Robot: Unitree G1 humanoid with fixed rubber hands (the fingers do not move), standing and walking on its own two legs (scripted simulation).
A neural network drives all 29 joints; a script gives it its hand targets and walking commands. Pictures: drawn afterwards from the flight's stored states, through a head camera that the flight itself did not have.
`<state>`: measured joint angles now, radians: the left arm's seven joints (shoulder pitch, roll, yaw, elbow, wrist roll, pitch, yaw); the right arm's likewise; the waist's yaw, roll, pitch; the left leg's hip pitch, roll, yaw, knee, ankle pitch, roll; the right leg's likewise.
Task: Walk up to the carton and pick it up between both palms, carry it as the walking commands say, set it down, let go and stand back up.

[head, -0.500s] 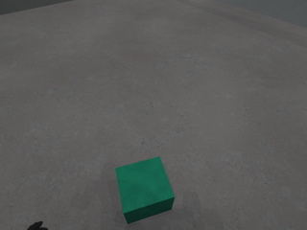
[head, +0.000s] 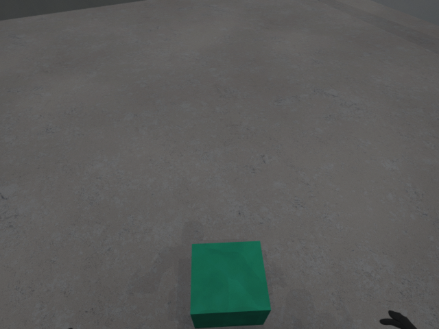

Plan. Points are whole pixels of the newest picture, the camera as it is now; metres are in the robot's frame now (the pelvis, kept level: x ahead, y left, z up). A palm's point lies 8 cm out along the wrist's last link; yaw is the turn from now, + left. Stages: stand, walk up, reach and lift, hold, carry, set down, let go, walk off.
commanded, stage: walk up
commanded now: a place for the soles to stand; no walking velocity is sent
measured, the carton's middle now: (227, 284) +0.43 +0.00 -0.64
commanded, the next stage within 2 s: reach and lift in 1.62 s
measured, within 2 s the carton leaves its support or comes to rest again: neither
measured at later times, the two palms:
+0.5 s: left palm out of the picture +0.11 +0.34 -0.08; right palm out of the picture +0.14 -0.32 -0.08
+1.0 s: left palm out of the picture +0.05 +0.32 -0.09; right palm out of the picture +0.11 -0.33 -0.09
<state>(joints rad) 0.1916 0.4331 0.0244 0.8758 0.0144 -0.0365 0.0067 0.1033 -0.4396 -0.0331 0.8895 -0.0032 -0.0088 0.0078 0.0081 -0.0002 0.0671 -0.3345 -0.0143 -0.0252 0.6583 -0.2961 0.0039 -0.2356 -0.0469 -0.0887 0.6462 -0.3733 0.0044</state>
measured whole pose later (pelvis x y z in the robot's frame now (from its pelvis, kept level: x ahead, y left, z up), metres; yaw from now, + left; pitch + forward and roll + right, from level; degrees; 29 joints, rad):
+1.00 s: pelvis -0.03 -0.02 +0.01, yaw +7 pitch -2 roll -1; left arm 0.09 0.43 0.06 0.95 0.02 0.01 -0.02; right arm 0.10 -0.43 -0.02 0.95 -0.01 -0.01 0.00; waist -0.01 0.01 0.10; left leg -0.35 -0.03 -0.12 0.57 -0.21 0.00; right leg -0.21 0.00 -0.11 0.57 -0.32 -0.04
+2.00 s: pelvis -0.01 +0.01 -0.01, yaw +0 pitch +5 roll +0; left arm 0.03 0.30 0.18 0.52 0.02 0.23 0.00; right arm -0.04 -0.41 -0.15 0.64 -0.05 0.18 0.13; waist 0.04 -0.02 0.13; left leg -0.54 -0.01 0.04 0.75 -0.31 0.02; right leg -0.46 -0.01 0.03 0.78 -0.42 0.02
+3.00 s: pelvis -0.07 +0.01 -0.11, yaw -1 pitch +43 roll -1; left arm -1.00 0.32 0.34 0.82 -0.04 0.17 -0.03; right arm -1.06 -0.41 -0.28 0.92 0.05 0.14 0.10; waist 0.03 0.00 -0.03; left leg -1.59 0.01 0.00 1.10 -0.26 0.01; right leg -1.52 0.02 0.02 1.16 -0.40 0.02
